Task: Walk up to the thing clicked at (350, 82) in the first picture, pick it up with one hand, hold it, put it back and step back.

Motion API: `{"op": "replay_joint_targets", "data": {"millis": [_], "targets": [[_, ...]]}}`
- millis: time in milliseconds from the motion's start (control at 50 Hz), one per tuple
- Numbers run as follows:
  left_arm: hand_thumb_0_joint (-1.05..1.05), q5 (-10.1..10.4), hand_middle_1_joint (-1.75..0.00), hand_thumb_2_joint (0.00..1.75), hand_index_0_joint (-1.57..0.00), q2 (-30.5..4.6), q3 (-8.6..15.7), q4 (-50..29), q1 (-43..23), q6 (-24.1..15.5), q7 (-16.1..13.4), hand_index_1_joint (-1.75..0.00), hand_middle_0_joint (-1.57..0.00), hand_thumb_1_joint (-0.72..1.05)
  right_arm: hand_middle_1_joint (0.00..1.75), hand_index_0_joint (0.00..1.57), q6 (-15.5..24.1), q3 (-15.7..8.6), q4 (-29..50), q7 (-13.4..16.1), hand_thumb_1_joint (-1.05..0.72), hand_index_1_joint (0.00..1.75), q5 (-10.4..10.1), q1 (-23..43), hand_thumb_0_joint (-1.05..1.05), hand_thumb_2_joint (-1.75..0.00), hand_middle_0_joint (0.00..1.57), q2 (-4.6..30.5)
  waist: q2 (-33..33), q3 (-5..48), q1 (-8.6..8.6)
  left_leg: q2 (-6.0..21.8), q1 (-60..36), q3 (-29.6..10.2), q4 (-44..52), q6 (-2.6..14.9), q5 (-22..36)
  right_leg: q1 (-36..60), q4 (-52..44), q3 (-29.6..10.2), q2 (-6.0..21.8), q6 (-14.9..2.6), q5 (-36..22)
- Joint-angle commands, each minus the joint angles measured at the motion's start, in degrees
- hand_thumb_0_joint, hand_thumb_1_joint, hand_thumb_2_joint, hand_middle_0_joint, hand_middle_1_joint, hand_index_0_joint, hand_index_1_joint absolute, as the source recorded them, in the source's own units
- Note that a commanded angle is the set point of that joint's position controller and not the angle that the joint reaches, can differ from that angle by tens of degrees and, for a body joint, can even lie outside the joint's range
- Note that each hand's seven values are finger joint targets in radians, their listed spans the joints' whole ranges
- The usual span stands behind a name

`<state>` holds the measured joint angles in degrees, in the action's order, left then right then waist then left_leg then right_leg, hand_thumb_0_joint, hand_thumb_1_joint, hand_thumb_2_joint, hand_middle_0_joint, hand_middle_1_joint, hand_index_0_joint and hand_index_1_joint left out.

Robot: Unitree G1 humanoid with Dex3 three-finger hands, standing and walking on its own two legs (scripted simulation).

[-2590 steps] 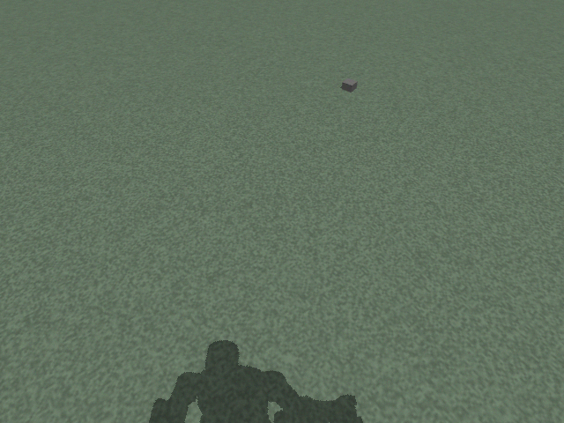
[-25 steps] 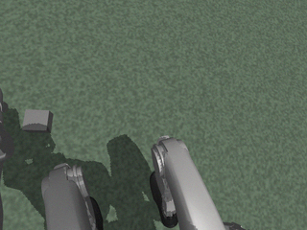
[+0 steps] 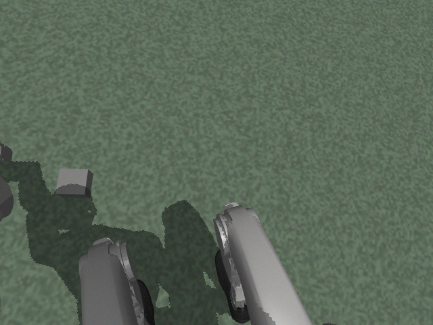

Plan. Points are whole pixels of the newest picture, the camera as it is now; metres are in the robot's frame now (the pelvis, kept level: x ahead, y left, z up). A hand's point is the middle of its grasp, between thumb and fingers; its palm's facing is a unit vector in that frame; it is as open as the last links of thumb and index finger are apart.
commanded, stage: go down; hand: left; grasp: from above
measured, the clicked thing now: (75, 183) +0.51 +0.27 -0.42
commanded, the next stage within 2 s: approach in 1.50 s
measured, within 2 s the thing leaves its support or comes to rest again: neither
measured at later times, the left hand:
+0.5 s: hand out of the picture +0.47 +0.32 +0.00, palm faces -0.02 -0.44 -0.90, open 14.1 cm
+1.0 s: hand out of the picture +0.47 +0.32 +0.01, palm faces -0.02 -0.44 -0.90, open 14.0 cm
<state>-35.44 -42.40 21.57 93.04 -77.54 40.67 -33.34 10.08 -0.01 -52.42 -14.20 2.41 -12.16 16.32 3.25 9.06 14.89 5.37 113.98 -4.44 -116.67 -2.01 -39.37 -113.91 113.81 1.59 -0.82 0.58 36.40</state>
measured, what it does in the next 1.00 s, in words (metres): rises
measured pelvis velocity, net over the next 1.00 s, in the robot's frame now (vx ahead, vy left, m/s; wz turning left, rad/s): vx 0.01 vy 0.00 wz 0.00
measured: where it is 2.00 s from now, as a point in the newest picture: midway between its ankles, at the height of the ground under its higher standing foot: (193, 315)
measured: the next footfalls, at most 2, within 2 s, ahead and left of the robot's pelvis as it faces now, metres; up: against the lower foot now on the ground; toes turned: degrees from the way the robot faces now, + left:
none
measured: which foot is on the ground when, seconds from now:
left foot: down 0.00-1.00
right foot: down 0.00-1.00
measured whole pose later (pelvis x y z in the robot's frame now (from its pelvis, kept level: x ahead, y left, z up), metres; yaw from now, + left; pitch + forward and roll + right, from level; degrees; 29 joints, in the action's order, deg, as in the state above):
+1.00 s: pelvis +0.01 +0.00 +0.07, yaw +0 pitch +35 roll -4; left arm -35.1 -39.8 18.7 92.0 -73.5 41.4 -31.4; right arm 13.0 1.2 -53.1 -10.7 2.3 -11.6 14.2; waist 2.6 10.2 13.5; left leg 5.9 101.5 -4.0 -103.7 -2.0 -37.6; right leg -100.8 100.3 2.3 -1.1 0.4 34.6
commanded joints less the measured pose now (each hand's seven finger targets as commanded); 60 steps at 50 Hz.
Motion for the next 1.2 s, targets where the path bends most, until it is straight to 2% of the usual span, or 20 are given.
{"op": "replay_joint_targets", "data": {"millis": [0,20,80,120,180,300,340,380,420,480,560,600,700,800,820,900,940,1020,1080,1180], "targets": [[0.0,-2.5,-1.03,0.98,-0.06,-12.8,-2.6,-8.9,-22.2,0.9,-1.8,-1.04,-0.08,-0.51,0.3,0.2,0.9,-3.6,1.4,1.0,-0.9,0.3,-0.8,-11.9,0.0,-0.9,0.2,13.7,11.8,39.8,-0.19,-2.2,-30.6,3.2,14.7,2.22,13.5,23.5,-16.1,4.1,-1.6,-0.88,-13.4],[0.0,-2.2,-1.03,0.98,-0.06,-12.5,-3.0,-10.6,-22.6,0.7,-1.3,-1.04,-0.07,-0.51,0.3,0.2,1.0,-3.2,0.9,1.2,-0.9,0.3,-0.8,-12.0,0.0,-0.9,0.2,12.6,10.8,38.2,0.3,-2.4,-29.5,3.3,15.1,2.51,12.7,24.2,-17.2,3.8,-1.6,-0.76,-12.9],[0.0,-3.0,-1.02,0.99,-0.06,-11.8,-4.1,-9.1,-21.3,0.8,-0.2,-1.04,-0.07,-0.52,0.3,0.2,1.4,-2.8,-0.4,1.4,-0.9,0.3,-0.8,-11.8,0.0,-0.9,0.2,11.8,10.7,35.5,0.01,-2.2,-29.9,2.6,16.7,2.31,11.7,23.4,-17.6,4.0,-1.5,-0.92,-11.4],[0.0,-4.1,-1.02,1.0,-0.06,-11.9,-4.8,-7.1,-20.2,1.1,0.1,-1.04,-0.08,-0.52,0.3,0.2,1.7,-3.1,-0.3,1.7,-0.89,0.3,-1.1,-11.3,0.0,-0.9,0.2,12.5,11.2,34.9,-0.14,-2.1,-31.9,2.5,17.7,2.22,10.7,23.0,-19.1,4.1,-1.7,-1.08,-10.3],[0.0,-4.5,-1.02,1.0,-0.06,-11.2,-5.4,-7.0,-19.8,1.2,0.7,-1.04,-0.08,-0.52,0.3,0.2,2.2,-2.8,-0.3,2.0,-0.89,0.3,-1.0,-10.5,0.0,-0.9,0.2,12.3,11.3,33.6,-0.19,-2.0,-33.4,2.1,19.7,2.1,10.3,23.4,-20.2,4.1,-1.7,-1.29,-9.9],[0.0,-3.7,-1.02,1.0,-0.06,-10.4,-6.0,-6.9,-20.4,0.2,0.8,-1.04,-0.07,-0.53,0.3,0.2,3.4,-2.4,-0.4,2.7,-0.89,0.3,-0.7,-10.2,0.0,-0.9,0.2,11.7,10.4,32.3,0.62,-2.1,-32.8,2.6,20.7,2.31,10.5,25.9,-22.2,3.5,-1.7,-1.11,-10.0],[0.0,-3.9,-1.02,1.01,-0.06,-10.5,-6.2,-6.6,-20.9,-0.2,0.6,-1.04,-0.08,-0.55,0.3,0.2,3.8,-2.3,-0.7,2.9,-0.9,0.3,-0.6,-10.1,0.0,-0.9,0.2,11.7,11.5,32.9,0.05,-2.0,-33.2,2.9,20.7,2.17,10.5,25.9,-22.3,3.3,-1.8,-1.25,-9.8],[0.0,-3.9,-1.02,1.01,-0.06,-10.8,-5.9,-5.5,-20.4,-0.2,0.4,-1.05,-0.08,-0.55,0.3,0.2,3.9,-2.3,0.1,3.0,-0.9,0.3,-0.5,-10.2,0.0,-0.9,0.2,12.1,11.5,33.8,-0.1,-2.1,-33.8,3.4,20.6,2.08,12.6,27.8,-22.5,3.1,-1.8,-1.15,-12.3],[0.0,-3.4,-1.03,1.01,-0.06,-11.3,-5.5,-7.7,-21.3,-0.5,0.2,-1.05,-0.07,-0.55,0.3,0.2,4.0,-2.1,0.3,2.9,-0.9,0.3,-0.2,-10.1,0.0,-0.9,0.2,11.4,11.2,35.1,-0.06,-2.3,-33.9,3.9,20.3,2.36,13.6,29.5,-23.0,2.7,-1.7,-0.94,-13.4],[0.0,-3.5,-1.03,1.01,-0.05,-11.9,-5.5,-8.5,-21.4,-0.5,0.1,-1.05,-0.07,-0.56,0.3,0.2,4.0,-1.9,0.2,2.9,-0.9,0.3,0.0,-10.0,0.0,-0.9,0.2,10.8,10.2,36.0,-0.19,-2.6,-31.9,4.6,20.0,2.77,12.8,31.5,-24.3,1.7,-1.8,-0.65,-12.6],[0.0,-3.5,-1.03,1.01,-0.06,-12.2,-4.8,-8.2,-20.3,0.2,-0.2,-1.05,-0.07,-0.55,0.3,0.2,3.6,-2.3,0.8,2.9,-0.9,0.3,0.0,-10.2,0.0,-0.9,0.2,11.3,12.0,37.8,-1.15,-2.3,-35.3,4.0,21.5,2.09,14.5,32.0,-23.9,2.5,-1.8,-1.0,-14.1],[0.0,-3.1,-1.03,1.0,-0.06,-12.2,-4.5,-8.7,-20.9,0.5,-0.2,-1.05,-0.07,-0.55,0.3,0.2,3.4,-2.3,0.7,2.9,-0.9,0.3,0.1,-10.3,0.0,-0.9,0.2,11.2,12.5,37.8,-1.22,-2.1,-36.1,3.5,21.9,1.85,14.9,31.6,-23.6,2.8,-1.9,-1.19,-14.7],[0.0,-3.3,-1.03,1.0,-0.06,-12.1,-5.3,-10.0,-19.5,0.3,0.6,-1.05,-0.07,-0.54,0.3,0.2,3.6,-2.2,0.3,3.1,-0.9,0.3,-0.5,-9.9,0.0,-0.9,0.2,10.5,10.2,36.4,-0.66,-2.0,-35.8,2.8,22.8,2.27,11.8,30.8,-25.0,2.8,-1.9,-0.88,-10.8],[0.0,-3.1,-1.03,0.99,-0.06,-11.6,-5.4,-9.7,-18.4,0.7,0.3,-1.05,-0.07,-0.53,0.3,0.2,3.6,-2.6,0.3,3.5,-0.9,0.3,-0.7,-9.8,0.0,-0.9,0.2,11.1,11.0,36.3,-1.45,-1.8,-37.1,2.3,25.1,1.81,10.7,30.9,-26.3,3.1,-2.1,-1.16,-9.4],[0.0,-2.6,-1.04,0.97,-0.07,-10.8,-5.2,-8.6,-18.1,0.8,0.2,-1.05,-0.07,-0.52,0.3,0.2,3.6,-2.6,0.4,3.7,-0.9,0.3,-0.6,-10.0,0.0,-0.9,0.2,11.2,11.7,35.7,-1.53,-1.7,-38.3,2.2,25.4,1.49,11.7,30.8,-25.9,3.2,-2.0,-1.28,-10.5],[0.0,-2.1,-1.05,0.98,-0.07,-10.4,-5.6,-10.0,-19.1,0.1,0.2,-1.06,-0.07,-0.52,0.3,0.2,3.8,-2.0,0.1,3.8,-0.9,0.3,-0.5,-10.1,0.0,-0.9,0.2,10.2,9.4,34.8,-0.68,-2.1,-35.2,3.4,24.2,2.31,12.3,32.9,-27.1,2.4,-2.1,-0.84,-11.6],[0.0,-2.3,-1.05,0.97,-0.07,-9.9,-5.9,-9.7,-18.3,0.1,0.0,-1.05,-0.07,-0.51,0.3,0.2,3.8,-2.0,-0.6,3.7,-0.9,0.3,-0.5,-10.6,0.0,-0.9,0.2,10.0,10.8,34.6,-1.36,-1.8,-37.2,2.8,24.9,1.78,12.8,32.1,-26.4,2.9,-2.0,-1.12,-11.8],[0.0,-1.8,-1.05,0.97,-0.07,-9.8,-5.1,-10.2,-18.3,0.3,-0.2,-1.06,-0.07,-0.51,0.3,0.2,3.5,-1.8,0.2,3.5,-0.9,0.3,-0.1,-11.3,0.0,-0.9,0.2,9.7,10.9,36.8,-1.73,-2.0,-38.0,3.5,24.9,1.68,17.5,35.7,-26.2,2.5,-1.9,-1.17,-17.5],[0.0,-2.0,-1.05,0.97,-0.07,-9.3,-5.8,-10.2,-19.2,0.4,-0.3,-1.05,-0.07,-0.51,0.3,0.2,3.3,-2.1,-0.5,3.5,-0.9,0.3,0.0,-11.4,0.0,-0.9,0.2,10.0,11.7,35.4,-1.63,-2.0,-38.1,3.5,25.7,1.7,15.8,34.7,-27.6,2.6,-2.1,-1.3,-15.7],[0.0,-2.4,-1.05,0.97,-0.07,-9.1,-6.0,-11.1,-17.6,0.4,-0.7,-1.05,-0.07,-0.51,0.3,0.2,3.0,-2.3,-0.2,3.5,-0.9,0.3,-0.2,-10.9,0.0,-0.9,0.2,10.1,13.0,36.0,-2.48,-1.8,-41.0,2.8,27.1,1.31,15.7,34.4,-27.5,3.0,-2.1,-1.61,-14.9]]}}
